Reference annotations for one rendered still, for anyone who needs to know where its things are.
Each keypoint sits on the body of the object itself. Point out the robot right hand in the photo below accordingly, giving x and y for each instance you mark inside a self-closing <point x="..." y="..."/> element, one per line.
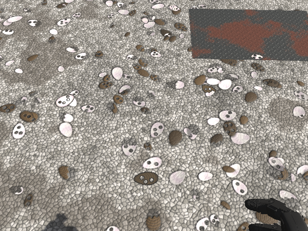
<point x="290" y="220"/>

